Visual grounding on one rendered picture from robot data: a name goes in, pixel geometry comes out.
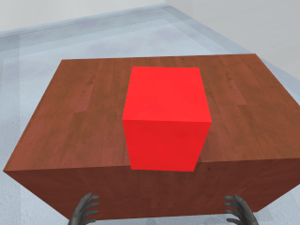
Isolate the carton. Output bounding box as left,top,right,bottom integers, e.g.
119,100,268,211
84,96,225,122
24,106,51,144
122,67,212,172

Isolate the pedestal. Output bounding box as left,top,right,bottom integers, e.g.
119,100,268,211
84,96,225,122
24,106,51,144
3,53,300,220

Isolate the robot left hand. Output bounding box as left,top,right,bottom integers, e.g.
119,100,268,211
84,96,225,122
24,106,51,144
67,192,99,225

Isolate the robot right hand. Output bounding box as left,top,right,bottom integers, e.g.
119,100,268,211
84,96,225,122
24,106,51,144
223,194,259,225

